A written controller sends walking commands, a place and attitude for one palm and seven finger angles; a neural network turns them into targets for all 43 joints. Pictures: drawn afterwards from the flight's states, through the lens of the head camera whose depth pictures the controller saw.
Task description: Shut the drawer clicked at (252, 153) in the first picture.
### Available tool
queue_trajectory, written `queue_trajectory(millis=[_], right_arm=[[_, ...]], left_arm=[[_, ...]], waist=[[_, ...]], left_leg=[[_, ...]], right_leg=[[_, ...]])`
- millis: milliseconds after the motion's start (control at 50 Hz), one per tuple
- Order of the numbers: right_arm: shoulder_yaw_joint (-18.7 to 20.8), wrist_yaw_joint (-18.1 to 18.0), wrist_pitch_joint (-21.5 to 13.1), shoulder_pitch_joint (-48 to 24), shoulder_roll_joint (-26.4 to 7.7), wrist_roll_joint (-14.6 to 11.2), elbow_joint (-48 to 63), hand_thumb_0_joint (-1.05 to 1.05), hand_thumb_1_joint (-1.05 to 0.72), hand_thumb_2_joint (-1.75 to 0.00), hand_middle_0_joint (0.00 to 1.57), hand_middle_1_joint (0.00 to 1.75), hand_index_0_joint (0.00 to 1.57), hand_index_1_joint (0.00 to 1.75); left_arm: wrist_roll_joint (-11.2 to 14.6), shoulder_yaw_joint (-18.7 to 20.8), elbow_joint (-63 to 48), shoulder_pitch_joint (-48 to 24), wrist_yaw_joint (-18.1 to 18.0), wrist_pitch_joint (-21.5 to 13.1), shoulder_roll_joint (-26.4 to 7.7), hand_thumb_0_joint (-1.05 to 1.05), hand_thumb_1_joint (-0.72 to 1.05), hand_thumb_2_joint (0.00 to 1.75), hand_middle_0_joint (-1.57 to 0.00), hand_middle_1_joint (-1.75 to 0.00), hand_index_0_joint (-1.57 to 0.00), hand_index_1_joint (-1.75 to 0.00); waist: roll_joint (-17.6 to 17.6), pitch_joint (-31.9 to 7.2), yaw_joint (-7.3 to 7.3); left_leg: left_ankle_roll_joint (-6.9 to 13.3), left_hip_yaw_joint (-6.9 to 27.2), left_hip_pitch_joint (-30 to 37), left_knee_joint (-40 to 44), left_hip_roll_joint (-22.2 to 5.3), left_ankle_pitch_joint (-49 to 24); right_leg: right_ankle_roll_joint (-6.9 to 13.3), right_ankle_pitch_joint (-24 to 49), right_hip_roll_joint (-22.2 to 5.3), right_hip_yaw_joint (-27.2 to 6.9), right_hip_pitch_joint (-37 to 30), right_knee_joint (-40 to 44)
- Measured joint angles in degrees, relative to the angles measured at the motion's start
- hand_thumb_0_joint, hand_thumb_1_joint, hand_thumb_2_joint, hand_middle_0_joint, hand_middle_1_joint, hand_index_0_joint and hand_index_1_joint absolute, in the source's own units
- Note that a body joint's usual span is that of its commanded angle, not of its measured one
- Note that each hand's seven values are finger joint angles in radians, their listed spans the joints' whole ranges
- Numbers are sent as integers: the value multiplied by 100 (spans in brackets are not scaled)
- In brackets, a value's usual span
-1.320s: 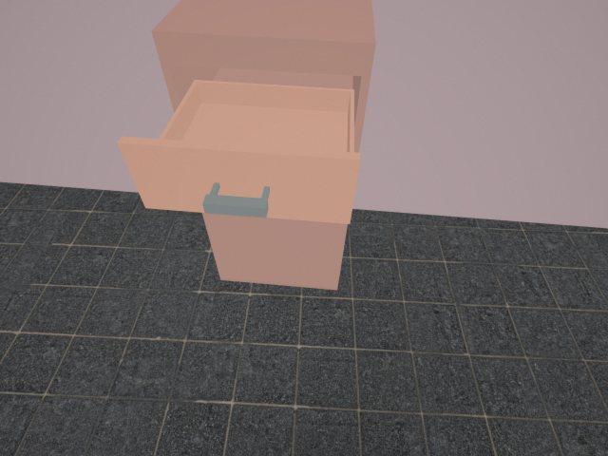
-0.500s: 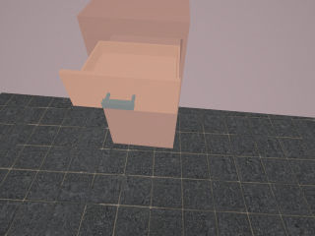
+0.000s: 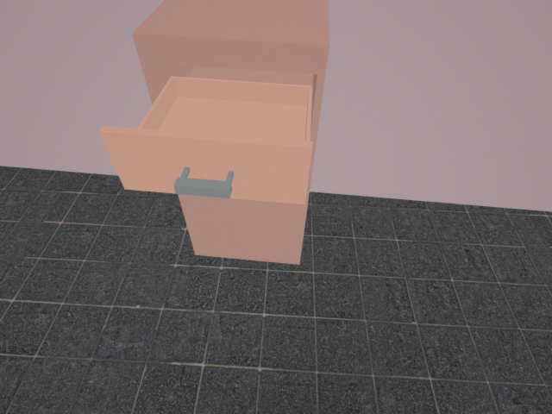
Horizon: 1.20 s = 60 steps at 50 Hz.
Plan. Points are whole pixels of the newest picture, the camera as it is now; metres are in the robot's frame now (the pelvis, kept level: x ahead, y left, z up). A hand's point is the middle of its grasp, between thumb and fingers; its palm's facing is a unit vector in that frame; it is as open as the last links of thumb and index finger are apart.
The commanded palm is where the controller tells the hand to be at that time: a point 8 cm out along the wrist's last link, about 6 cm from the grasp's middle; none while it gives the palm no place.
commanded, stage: look at it before walking up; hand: left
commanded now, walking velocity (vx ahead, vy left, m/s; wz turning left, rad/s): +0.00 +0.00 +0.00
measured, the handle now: (205, 180) +0.54 +0.18 +0.00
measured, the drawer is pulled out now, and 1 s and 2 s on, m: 0.29 0.29 0.29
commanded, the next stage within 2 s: take the last steps up to it in 0.12 s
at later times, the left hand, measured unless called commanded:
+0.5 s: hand out of the picture +0.04 +0.21 -0.18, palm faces -0.01 -0.98 -0.22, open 7.4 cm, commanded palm none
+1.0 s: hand out of the picture +0.04 +0.19 -0.21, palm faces +0.02 -0.99 -0.11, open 7.4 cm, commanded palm none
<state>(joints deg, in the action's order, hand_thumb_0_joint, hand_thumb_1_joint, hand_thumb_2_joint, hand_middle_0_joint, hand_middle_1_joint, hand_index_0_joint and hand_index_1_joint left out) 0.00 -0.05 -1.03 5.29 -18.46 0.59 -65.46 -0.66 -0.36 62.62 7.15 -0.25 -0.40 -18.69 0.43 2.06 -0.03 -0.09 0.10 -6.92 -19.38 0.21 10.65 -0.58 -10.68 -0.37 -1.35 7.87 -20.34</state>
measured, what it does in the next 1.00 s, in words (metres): walks ahead: left foot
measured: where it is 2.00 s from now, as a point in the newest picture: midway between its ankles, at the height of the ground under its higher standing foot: outside the picture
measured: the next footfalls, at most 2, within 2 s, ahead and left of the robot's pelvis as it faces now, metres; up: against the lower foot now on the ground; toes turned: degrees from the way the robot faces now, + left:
left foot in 0.96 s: +0.26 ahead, +0.13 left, +0.00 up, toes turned +2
right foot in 1.34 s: +0.22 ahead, -0.10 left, +0.00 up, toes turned -7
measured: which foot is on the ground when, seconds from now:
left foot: down 0.00-0.70, up 0.72-0.94, down 0.96-1.00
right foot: down 0.00-0.96, up 0.98-1.00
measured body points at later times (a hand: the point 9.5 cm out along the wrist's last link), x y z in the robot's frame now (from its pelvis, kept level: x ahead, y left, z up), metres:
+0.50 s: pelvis +0.03 +0.01 -0.01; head +0.02 +0.01 +0.44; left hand +0.05 +0.26 -0.17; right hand +0.06 -0.25 -0.16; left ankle +0.00 +0.12 -0.75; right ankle +0.01 -0.12 -0.75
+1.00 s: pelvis +0.14 +0.04 -0.03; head +0.15 +0.07 +0.41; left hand +0.04 +0.24 -0.20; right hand +0.18 -0.21 -0.17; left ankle +0.23 +0.12 -0.75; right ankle +0.01 -0.10 -0.72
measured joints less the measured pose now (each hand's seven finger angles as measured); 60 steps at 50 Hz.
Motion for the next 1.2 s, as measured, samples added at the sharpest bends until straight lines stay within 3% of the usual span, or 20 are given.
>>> queue_trajectory(millis=[320, 580, 660, 720, 780, 820, 880, 940, 960, 1000, 1040, 1080, 1120, 1200], right_arm=[[-20, -32, 15, 38, 66, 12, -40, 0, -90, -90, 21, 29, 21, 30], [-4, -41, -31, 985, 791, 41, -146, 0, -91, -90, 20, 29, 20, 30], [44, -121, -97, 1297, 977, 45, -207, 0, -91, -90, 20, 29, 21, 30], [74, -149, -57, 1472, 1053, 23, -259, 0, -91, -90, 20, 29, 21, 30], [125, -130, 58, 1371, 1096, 27, -287, 0, -91, -90, 20, 29, 20, 30], [171, -95, 100, 1195, 1088, 23, -199, 1, -91, -90, 20, 29, 20, 30], [236, -91, 127, 858, 1001, 43, 46, 2, -93, -90, 21, 29, 21, 30], [285, -42, -77, 673, 862, 27, 343, 2, -94, -90, 20, 29, 21, 30], [295, -47, -179, 654, 802, 52, 445, 2, -94, -90, 20, 29, 20, 30], [298, -89, -268, 589, 813, 87, 549, 2, -94, -90, 20, 29, 20, 30], [265, -113, -240, 612, 868, 100, 586, 1, -93, -90, 20, 29, 20, 30], [223, -137, -193, 695, 946, 108, 559, 1, -93, -90, 20, 29, 20, 30], [180, -148, -152, 794, 1017, 109, 486, 0, -92, -90, 20, 29, 20, 30], [155, -171, -47, 940, 1050, 111, 343, 1, -94, -90, 20, 29, 20, 30]], left_arm=[[12, 9, 74, 106, -42, 20, 33, 1, 91, 90, -20, -30, -20, -30], [-20, 78, 185, 1086, 45, 102, 705, 1, 91, 90, -20, -30, -20, -30], [-19, 118, 269, 1239, 18, 68, 900, 1, 91, 90, -20, -30, -20, -30], [-33, 184, 220, 1265, -25, -84, 1037, 1, 91, 90, -20, -30, -20, -30], [-70, 193, 118, 1384, -149, -283, 1150, 1, 91, 90, -20, -30, -20, -30], [-101, 185, 112, 1538, -211, -301, 1209, 0, 91, 90, -20, -30, -20, -30], [-118, 173, 252, 1771, -211, -207, 1267, 0, 91, 90, -20, -30, -20, -30], [-88, 192, 415, 1957, -153, -96, 1277, 0, 91, 90, -20, -30, -20, -30], [-64, 200, 443, 2015, -136, -58, 1291, 0, 91, 90, -20, -30, -20, -30], [-26, 223, 463, 1914, -126, 70, 1213, 1, 91, 90, -20, -30, -20, -30], [-52, 251, 384, 1718, -137, 143, 1089, 1, 91, 90, -20, -30, -20, -30], [-86, 287, 218, 1466, -116, 151, 961, 1, 91, 90, -20, -30, -20, -30], [-91, 303, 3, 1232, -102, 124, 881, 1, 91, 90, -20, -30, -20, -30], [-66, 279, -322, 882, -145, 115, 863, 1, 92, 90, -19, -30, -20, -30]], waist=[[7, -34, 21], [129, -125, 57], [77, -36, 46], [-84, 19, 20], [-103, 152, 119], [-61, 200, 192], [33, 222, 188], [134, 256, 95], [94, 240, 73], [179, 282, 67], [215, 248, 69], [225, 181, 76], [195, 105, 93], [98, -18, 39]], left_leg=[[-1, -6, 58, 26, -6, 26], [79, -203, -46, -989, -23, 991], [77, -277, 63, -1182, -78, 1274], [66, -252, -323, -2100, -212, 1522], [61, -334, -1111, -3667, -207, 1984], [48, -434, -1547, -3901, -226, 2031], [25, -558, -1895, -3219, -296, 1445], [35, -672, -1666, -2020, -297, 434], [133, -647, -1572, -1786, -343, 223], [325, -784, -1594, -2109, -339, 363], [404, -876, -1459, -2024, -335, 444], [389, -908, -1276, -1652, -286, 288], [401, -913, -1104, -1243, -221, 104], [430, -910, -855, -657, -108, -148]], right_leg=[[-12, -6, 4, -4, -73, 64], [0, -911, 37, -186, 142, -1021], [93, -1148, -21, 154, 200, -1490], [68, -1412, 45, 368, -30, -1235], [108, -1317, 39, 452, -274, -1026], [65, -1282, -6, 430, -455, -833], [-46, -1284, -96, 359, -672, -630], [-175, -1552, -204, 272, -758, -901], [-151, -1720, -194, 274, -606, -1329], [-12, -2122, -179, 162, -20, -2852], [89, -2085, -129, 227, 630, -4138], [108, -1767, -182, 402, 1132, -4594], [80, -1467, -258, 532, 1426, -4410], [-30, -1178, -338, 552, 1475, -3173]])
